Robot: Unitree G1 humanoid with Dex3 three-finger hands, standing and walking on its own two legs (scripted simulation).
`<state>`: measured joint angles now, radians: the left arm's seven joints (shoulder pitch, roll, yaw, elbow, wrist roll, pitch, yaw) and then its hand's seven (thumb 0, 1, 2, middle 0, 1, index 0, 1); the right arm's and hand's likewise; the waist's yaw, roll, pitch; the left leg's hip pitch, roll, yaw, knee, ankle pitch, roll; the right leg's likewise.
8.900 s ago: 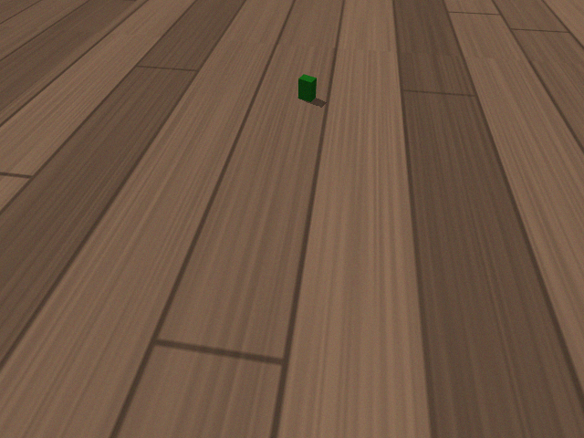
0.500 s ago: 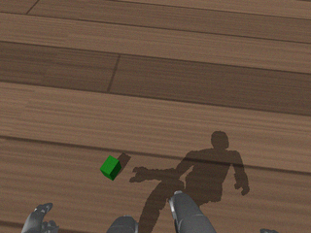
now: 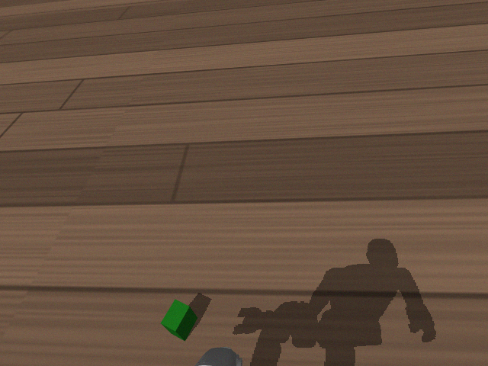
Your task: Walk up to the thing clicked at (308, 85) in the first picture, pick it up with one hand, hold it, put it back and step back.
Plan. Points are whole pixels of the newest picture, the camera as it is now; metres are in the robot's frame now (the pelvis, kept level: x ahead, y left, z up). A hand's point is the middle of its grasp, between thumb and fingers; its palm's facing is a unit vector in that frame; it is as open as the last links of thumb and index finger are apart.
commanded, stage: walk up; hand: left
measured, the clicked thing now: (180, 320) +0.40 +0.34 -0.69
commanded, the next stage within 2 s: stand in 0.26 s
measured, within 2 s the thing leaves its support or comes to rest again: neither
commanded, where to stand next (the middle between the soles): +0.09 +0.04 m, yaw -1 degrees
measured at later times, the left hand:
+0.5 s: hand out of the picture +0.10 +0.29 -0.16, palm faces -0.01 -0.94 -0.35, open 7.4 cm
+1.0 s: hand out of the picture +0.12 +0.28 -0.13, palm faces +0.01 -0.94 -0.35, open 7.4 cm
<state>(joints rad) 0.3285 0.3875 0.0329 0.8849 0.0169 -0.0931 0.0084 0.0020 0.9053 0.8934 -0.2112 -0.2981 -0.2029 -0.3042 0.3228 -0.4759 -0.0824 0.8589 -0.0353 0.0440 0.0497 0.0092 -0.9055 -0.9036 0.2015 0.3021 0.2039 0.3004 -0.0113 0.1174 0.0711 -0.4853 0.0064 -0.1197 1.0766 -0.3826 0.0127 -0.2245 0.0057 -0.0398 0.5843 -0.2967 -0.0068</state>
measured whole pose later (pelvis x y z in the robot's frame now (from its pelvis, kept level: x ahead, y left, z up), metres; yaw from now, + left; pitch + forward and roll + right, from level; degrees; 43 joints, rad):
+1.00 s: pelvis +0.02 +0.02 +0.02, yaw +1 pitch -3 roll +0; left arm 0.07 0.36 0.01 1.12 0.00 -0.03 -0.01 0.00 0.91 0.89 -0.21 -0.30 -0.20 -0.30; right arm 0.07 -0.36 0.00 1.12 -0.01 -0.01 0.01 0.01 -0.90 -0.90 0.20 0.30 0.21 0.30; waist -0.01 0.01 0.06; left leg -0.15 0.04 -0.05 0.36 -0.17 -0.05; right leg -0.10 0.00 0.02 0.37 -0.22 0.01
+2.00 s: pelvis +0.03 +0.03 +0.02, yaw +1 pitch -2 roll +0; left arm 0.11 0.35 0.00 1.14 0.01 -0.01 -0.01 0.00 0.91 0.89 -0.21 -0.30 -0.20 -0.30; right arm 0.08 -0.35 0.00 1.15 -0.01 -0.01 0.01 0.01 -0.90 -0.90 0.20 0.30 0.21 0.30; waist 0.00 0.00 0.05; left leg -0.15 0.02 -0.04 0.33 -0.16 -0.03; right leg -0.11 -0.02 0.02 0.33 -0.20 0.03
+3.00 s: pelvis +0.02 +0.06 +0.01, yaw +1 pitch -2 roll -1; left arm 0.16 0.34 0.04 1.04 0.02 -0.03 0.04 0.00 0.90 0.89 -0.21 -0.30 -0.20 -0.30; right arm 0.12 -0.42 -0.07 1.00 -0.05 0.08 0.05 0.01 -0.90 -0.90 0.20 0.30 0.21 0.30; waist 0.00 0.04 0.10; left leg -0.34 -0.02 -0.07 0.82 -0.42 0.01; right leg -0.15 -0.05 0.03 0.40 -0.23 0.03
